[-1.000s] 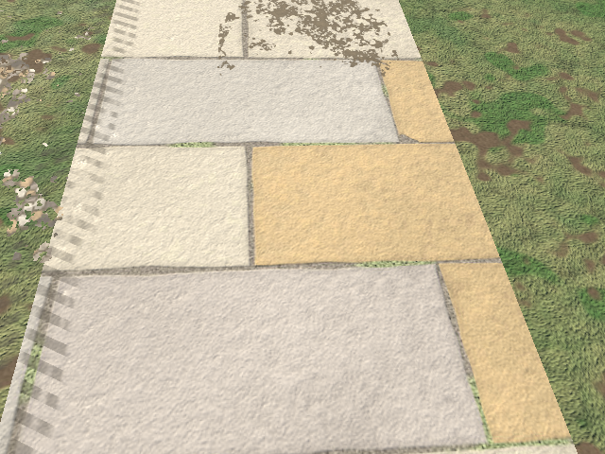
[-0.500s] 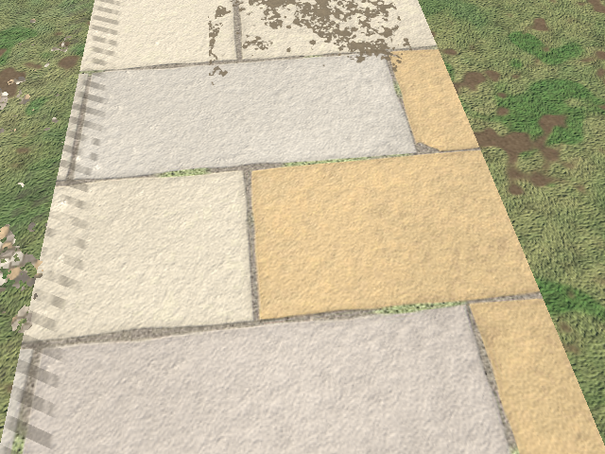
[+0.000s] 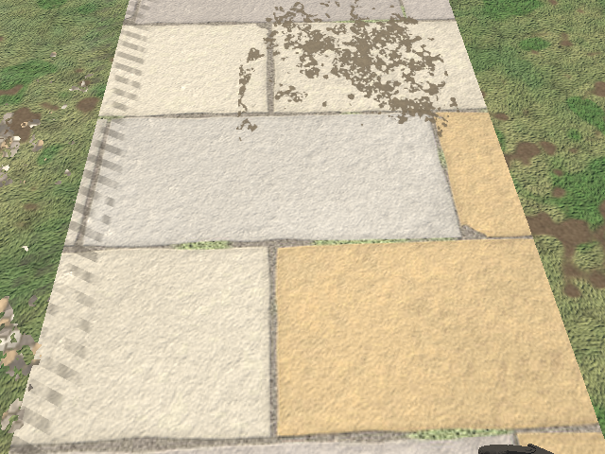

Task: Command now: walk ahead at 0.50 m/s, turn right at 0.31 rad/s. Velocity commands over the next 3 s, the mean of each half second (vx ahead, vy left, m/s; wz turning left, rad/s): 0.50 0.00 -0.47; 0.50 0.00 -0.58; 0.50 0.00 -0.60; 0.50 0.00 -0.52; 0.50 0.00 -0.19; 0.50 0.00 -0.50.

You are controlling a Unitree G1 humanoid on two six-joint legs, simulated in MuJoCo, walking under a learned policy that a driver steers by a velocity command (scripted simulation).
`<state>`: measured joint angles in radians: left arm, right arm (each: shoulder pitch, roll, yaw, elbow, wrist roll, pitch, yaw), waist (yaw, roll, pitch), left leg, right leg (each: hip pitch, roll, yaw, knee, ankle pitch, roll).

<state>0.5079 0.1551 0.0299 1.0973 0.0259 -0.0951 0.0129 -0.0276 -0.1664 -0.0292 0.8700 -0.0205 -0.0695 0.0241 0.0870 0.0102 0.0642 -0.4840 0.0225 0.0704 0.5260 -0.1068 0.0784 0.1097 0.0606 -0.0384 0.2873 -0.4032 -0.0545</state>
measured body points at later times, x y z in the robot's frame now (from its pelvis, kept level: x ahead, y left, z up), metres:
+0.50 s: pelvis +0.25 -0.01 +0.00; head +0.29 -0.02 +0.45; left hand +0.50 +0.14 -0.11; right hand +0.13 -0.22 -0.14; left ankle +0.14 +0.10 -0.73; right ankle +0.37 -0.13 -0.70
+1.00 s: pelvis +0.50 -0.12 +0.01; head +0.52 -0.16 +0.46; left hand +0.62 +0.13 -0.11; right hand +0.56 -0.43 -0.09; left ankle +0.73 -0.08 -0.67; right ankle +0.37 -0.12 -0.73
